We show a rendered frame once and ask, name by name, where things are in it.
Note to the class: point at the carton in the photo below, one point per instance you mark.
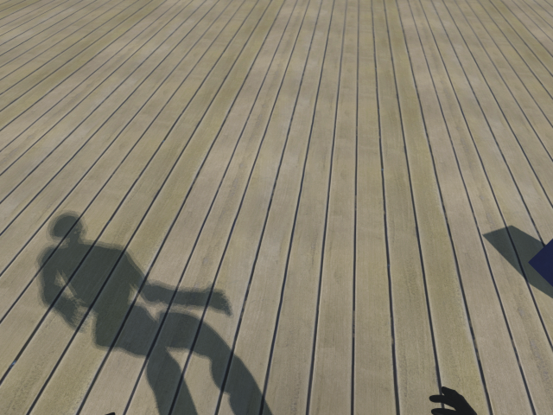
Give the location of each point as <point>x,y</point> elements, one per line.
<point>542,262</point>

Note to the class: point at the robot right hand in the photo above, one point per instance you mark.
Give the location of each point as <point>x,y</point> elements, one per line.
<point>453,399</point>

